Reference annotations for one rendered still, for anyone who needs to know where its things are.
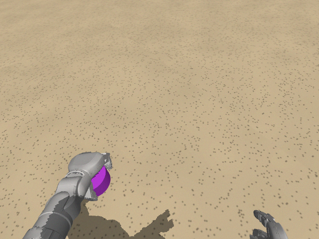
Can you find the right robot hand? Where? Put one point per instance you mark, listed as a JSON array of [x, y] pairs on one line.
[[274, 230]]

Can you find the left robot hand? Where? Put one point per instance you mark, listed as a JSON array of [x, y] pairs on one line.
[[92, 163]]

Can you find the tin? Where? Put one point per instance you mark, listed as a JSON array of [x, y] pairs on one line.
[[101, 181]]

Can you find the left robot arm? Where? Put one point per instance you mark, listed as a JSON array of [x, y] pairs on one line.
[[62, 208]]

